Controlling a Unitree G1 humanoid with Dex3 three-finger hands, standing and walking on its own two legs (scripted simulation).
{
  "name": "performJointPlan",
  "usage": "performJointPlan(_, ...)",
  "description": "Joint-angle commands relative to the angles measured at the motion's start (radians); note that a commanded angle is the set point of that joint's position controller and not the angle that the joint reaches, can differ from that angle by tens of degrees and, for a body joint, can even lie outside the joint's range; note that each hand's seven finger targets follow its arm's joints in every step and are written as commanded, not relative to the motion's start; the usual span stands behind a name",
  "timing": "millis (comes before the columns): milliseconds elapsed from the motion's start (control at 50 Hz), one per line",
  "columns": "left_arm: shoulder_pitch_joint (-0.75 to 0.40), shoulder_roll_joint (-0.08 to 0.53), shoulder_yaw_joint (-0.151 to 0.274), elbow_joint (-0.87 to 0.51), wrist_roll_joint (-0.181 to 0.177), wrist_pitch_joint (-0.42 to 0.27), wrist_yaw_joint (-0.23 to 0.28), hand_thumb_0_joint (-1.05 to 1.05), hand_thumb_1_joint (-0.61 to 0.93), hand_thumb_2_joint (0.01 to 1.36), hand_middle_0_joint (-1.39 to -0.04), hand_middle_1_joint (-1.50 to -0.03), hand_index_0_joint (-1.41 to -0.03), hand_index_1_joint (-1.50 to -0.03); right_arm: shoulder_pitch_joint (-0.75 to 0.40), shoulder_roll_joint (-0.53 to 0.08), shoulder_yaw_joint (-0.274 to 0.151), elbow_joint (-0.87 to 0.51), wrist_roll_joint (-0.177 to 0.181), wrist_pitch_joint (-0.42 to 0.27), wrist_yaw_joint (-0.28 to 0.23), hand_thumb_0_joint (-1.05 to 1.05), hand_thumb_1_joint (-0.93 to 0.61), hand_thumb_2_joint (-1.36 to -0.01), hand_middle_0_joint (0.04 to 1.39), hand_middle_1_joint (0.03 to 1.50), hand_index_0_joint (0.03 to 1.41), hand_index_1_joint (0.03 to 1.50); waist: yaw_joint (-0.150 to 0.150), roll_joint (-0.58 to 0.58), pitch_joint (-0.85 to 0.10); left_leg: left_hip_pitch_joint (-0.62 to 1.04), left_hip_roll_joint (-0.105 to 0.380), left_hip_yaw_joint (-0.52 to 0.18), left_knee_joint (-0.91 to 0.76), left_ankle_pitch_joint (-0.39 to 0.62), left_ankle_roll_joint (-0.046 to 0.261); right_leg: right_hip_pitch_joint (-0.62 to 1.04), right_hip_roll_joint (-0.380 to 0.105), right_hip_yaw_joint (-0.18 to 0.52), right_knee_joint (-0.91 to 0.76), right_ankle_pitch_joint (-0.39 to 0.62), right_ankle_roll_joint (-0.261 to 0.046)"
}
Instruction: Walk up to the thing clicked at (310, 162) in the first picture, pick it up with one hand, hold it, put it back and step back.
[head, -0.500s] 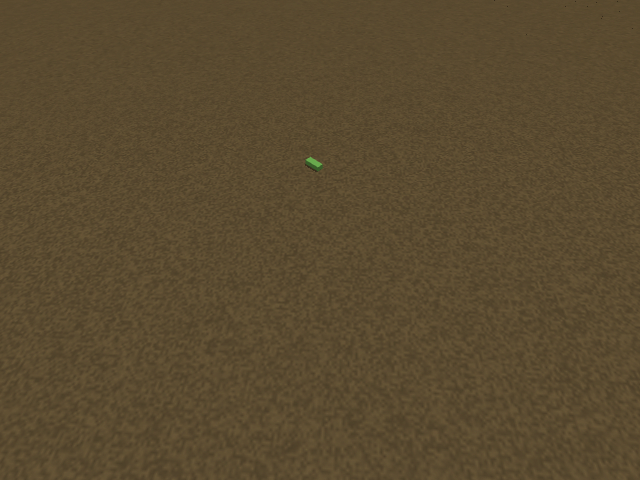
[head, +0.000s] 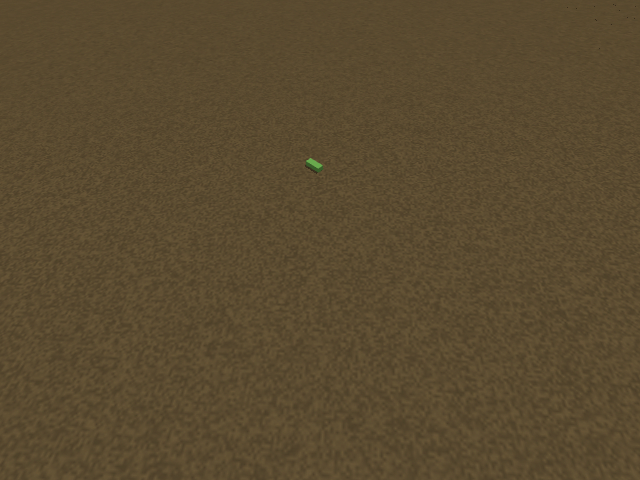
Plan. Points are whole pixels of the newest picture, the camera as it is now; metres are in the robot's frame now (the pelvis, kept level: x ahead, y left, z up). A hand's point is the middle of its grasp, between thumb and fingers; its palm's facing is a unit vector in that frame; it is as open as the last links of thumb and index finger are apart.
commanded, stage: stand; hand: left
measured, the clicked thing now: (314, 165) +1.64 +0.08 -0.77
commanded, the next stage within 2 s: walk up in 0.62 s
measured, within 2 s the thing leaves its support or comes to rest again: neither
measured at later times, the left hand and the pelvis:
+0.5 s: hand out of the picture +0.08 +0.25 -0.16, palm faces -0.02 -0.94 -0.35, open 7.4 cm; pelvis +0.00 +0.00 +0.00, yaw +0 degrees
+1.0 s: hand (97, 464) +0.17 +0.36 -0.17, palm faces -0.23 -0.88 -0.42, open 7.4 cm; pelvis +0.08 +0.08 -0.02, yaw -13 degrees
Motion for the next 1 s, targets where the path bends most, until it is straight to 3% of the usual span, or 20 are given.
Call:
performJointPlan(0,-0.039,0.209,0.036,-0.059,-0.007,-0.023,0.01,0.0,0.9,0.9,-0.2,-0.3,-0.2,-0.3,-0.029,-0.208,-0.039,-0.058,-0.005,-0.02,-0.011,0.0,-0.9,-0.9,0.2,0.3,0.2,0.3,-0.007,-0.006,-0.087,0.018,0.114,-0.08,-0.042,0.142,0.031,0.011,-0.126,0.097,-0.058,0.139,-0.028)
performJointPlan(580,-0.034,0.216,0.039,-0.056,-0.005,-0.021,0.012,0.0,0.9,0.9,-0.2,-0.3,-0.2,-0.3,-0.027,-0.21,-0.039,-0.061,-0.004,-0.019,-0.013,0.0,-0.9,-0.9,0.2,0.3,0.2,0.3,-0.006,-0.004,-0.092,0.028,0.119,-0.079,-0.05,0.152,0.03,0.033,-0.127,0.095,-0.063,0.162,-0.03)
performJointPlan(600,0.104,0.342,0.116,-0.115,0.0,-0.026,-0.016,0.0,0.9,0.9,-0.2,-0.3,-0.2,-0.3,-0.074,-0.347,-0.124,-0.198,-0.033,-0.036,0.016,0.0,-0.9,-0.9,0.2,0.3,0.2,0.3,0.017,0.03,-0.138,0.047,0.066,0.013,0.159,-0.359,0.063,-0.062,-0.117,0.263,-0.036,-0.329,-0.091)
performJointPlan(620,0.123,0.349,0.118,-0.105,0.009,-0.029,-0.025,0.0,0.9,0.9,-0.2,-0.3,-0.2,-0.3,-0.12,-0.313,-0.121,-0.214,-0.038,-0.031,0.031,0.0,-0.9,-0.9,0.2,0.3,0.2,0.3,0.038,-0.029,-0.062,-0.127,0.033,0.01,0.246,-0.429,0.063,-0.083,-0.18,0.406,-0.108,-0.54,-0.137)
performJointPlan(640,0.089,0.366,0.134,-0.125,0.013,-0.038,-0.028,0.0,0.9,0.9,-0.2,-0.3,-0.2,-0.3,-0.146,-0.27,-0.115,-0.241,-0.036,-0.025,0.044,0.0,-0.9,-0.9,0.2,0.3,0.2,0.3,0.05,-0.136,0.014,-0.372,-0.005,-0.006,0.398,-0.36,0.037,-0.002,-0.249,0.579,-0.185,-0.668,-0.19)
performJointPlan(660,0.091,0.37,0.14,-0.153,0.014,-0.048,-0.023,0.0,0.9,0.9,-0.2,-0.3,-0.2,-0.3,-0.163,-0.248,-0.108,-0.269,-0.039,-0.025,0.055,0.0,-0.9,-0.9,0.2,0.3,0.2,0.3,0.064,-0.147,0.051,-0.532,0.018,-0.081,0.497,-0.294,0.018,0.074,-0.312,0.689,-0.213,-0.672,-0.258)
performJointPlan(680,0.087,0.352,0.139,-0.165,0.006,-0.056,-0.019,0.0,0.9,0.9,-0.2,-0.3,-0.2,-0.3,-0.148,-0.256,-0.114,-0.271,-0.035,-0.03,0.064,0.0,-0.9,-0.9,0.2,0.3,0.2,0.3,0.047,-0.121,0.05,-0.585,0.05,-0.119,0.524,-0.233,0.006,0.111,-0.307,0.688,-0.216,-0.598,-0.274)
performJointPlan(720,0.074,0.345,0.138,-0.195,0.0,-0.062,-0.013,0.0,0.9,0.9,-0.2,-0.3,-0.2,-0.3,-0.083,-0.267,-0.121,-0.278,-0.036,-0.039,0.072,0.0,-0.9,-0.9,0.2,0.3,0.2,0.3,0.017,-0.104,-0.01,-0.515,0.065,-0.126,0.523,-0.212,-0.016,0.105,-0.253,0.591,-0.196,-0.46,-0.242)
performJointPlan(740,0.077,0.338,0.135,-0.201,-0.001,-0.06,-0.013,0.0,0.9,0.9,-0.2,-0.3,-0.2,-0.3,-0.052,-0.268,-0.124,-0.275,-0.039,-0.04,0.077,0.0,-0.9,-0.9,0.2,0.3,0.2,0.3,0.012,-0.11,-0.05,-0.451,0.052,-0.099,0.484,-0.224,-0.022,0.1,-0.215,0.525,-0.183,-0.41,-0.223)
performJointPlan(820,0.039,0.349,0.139,-0.244,0.01,-0.054,-0.02,0.0,0.9,0.9,-0.2,-0.3,-0.2,-0.3,-0.022,-0.261,-0.138,-0.316,-0.043,-0.027,0.094,0.0,-0.9,-0.9,0.2,0.3,0.2,0.3,-0.022,-0.184,-0.026,-0.224,0.05,-0.057,0.31,-0.225,-0.007,-0.131,-0.15,0.396,-0.115,-0.318,-0.175)
performJointPlan(840,-0.008,0.353,0.139,-0.26,0.011,-0.051,-0.021,0.0,0.9,0.9,-0.2,-0.3,-0.2,-0.3,0.045,-0.265,-0.148,-0.305,-0.04,-0.028,0.091,0.0,-0.9,-0.9,0.2,0.3,0.2,0.3,-0.072,-0.171,-0.022,-0.081,0.057,-0.051,0.24,-0.178,0.011,-0.265,-0.137,0.371,-0.05,-0.322,-0.156)
performJointPlan(860,-0.053,0.331,0.13,-0.272,0.008,-0.046,-0.022,0.0,0.9,0.9,-0.2,-0.3,-0.2,-0.3,0.159,-0.274,-0.163,-0.273,-0.042,-0.031,0.082,0.0,-0.9,-0.9,0.2,0.3,0.2,0.3,-0.141,-0.097,-0.047,0.142,0.032,-0.024,0.162,-0.098,0.024,-0.436,-0.076,0.302,0.085,-0.356,-0.126)
performJointPlan(880,-0.018,0.25,0.105,-0.285,0.016,-0.043,-0.015,0.0,0.9,0.9,-0.2,-0.3,-0.2,-0.3,0.295,-0.326,-0.186,-0.234,-0.054,-0.038,0.066,0.0,-0.9,-0.9,0.2,0.3,0.2,0.3,-0.204,0.148,-0.122,0.381,0.042,-0.076,0.092,-0.224,0.045,-0.625,0.032,0.231,0.347,-0.438,-0.094)
performJointPlan(900,0.019,0.163,0.072,-0.292,0.011,-0.045,-0.003,0.0,0.9,0.9,-0.2,-0.3,-0.2,-0.3,0.342,-0.392,-0.199,-0.242,-0.065,-0.043,0.046,0.0,-0.9,-0.9,0.2,0.3,0.2,0.3,-0.217,0.423,-0.14,0.373,0.246,-0.359,-0.065,-0.526,0.077,-0.755,0.16,0.116,0.699,-0.473,-0.075)
performJointPlan(920,0.027,0.215,0.068,-0.297,0.0,-0.048,0.007,0.0,0.9,0.9,-0.2,-0.3,-0.2,-0.3,0.169,-0.432,-0.196,-0.31,-0.045,-0.051,0.047,0.0,-0.9,-0.9,0.2,0.3,0.2,0.3,-0.127,0.335,-0.072,0.151,0.44,-0.678,-0.256,-0.705,0.163,-0.746,0.07,0.106,0.816,-0.354,-0.056)
performJointPlan(940,0.058,0.293,0.077,-0.27,-0.003,-0.058,0.002,0.0,0.9,0.9,-0.2,-0.3,-0.2,-0.3,0.069,-0.429,-0.195,-0.335,-0.025,-0.052,0.052,0.0,-0.9,-0.9,0.2,0.3,0.2,0.3,-0.072,0.214,-0.024,-0.005,0.428,-0.629,-0.284,-0.741,0.191,-0.625,-0.02,0.149,0.8,-0.259,-0.063)
performJointPlan(960,0.118,0.329,0.091,-0.229,-0.014,-0.058,-0.009,0.0,0.9,0.9,-0.2,-0.3,-0.2,-0.3,0.025,-0.389,-0.18,-0.346,-0.025,-0.052,0.053,0.0,-0.9,-0.9,0.2,0.3,0.2,0.3,-0.031,0.187,-0.007,-0.036,0.361,-0.503,-0.239,-0.71,0.176,-0.577,-0.051,0.109,0.778,-0.216,-0.047)
performJointPlan(980,0.161,0.342,0.107,-0.193,-0.02,-0.052,-0.021,0.0,0.9,0.9,-0.2,-0.3,-0.2,-0.3,0.005,-0.349,-0.169,-0.356,-0.026,-0.054,0.054,0.0,-0.9,-0.9,0.2,0.3,0.2,0.3,-0.007,0.202,0.002,-0.042,0.307,-0.396,-0.214,-0.666,0.185,-0.541,-0.068,0.073,0.739,-0.191,-0.022)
